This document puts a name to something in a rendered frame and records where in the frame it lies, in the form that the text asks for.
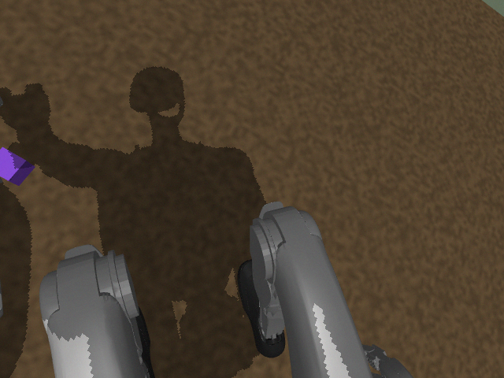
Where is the cube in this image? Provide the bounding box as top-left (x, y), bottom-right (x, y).
top-left (0, 147), bottom-right (35, 186)

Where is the right robot foot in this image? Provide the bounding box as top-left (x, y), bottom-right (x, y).
top-left (237, 259), bottom-right (285, 358)

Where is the left robot foot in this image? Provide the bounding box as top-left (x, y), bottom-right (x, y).
top-left (135, 308), bottom-right (155, 378)

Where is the right robot hand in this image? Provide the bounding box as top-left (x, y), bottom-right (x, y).
top-left (362, 344), bottom-right (413, 378)

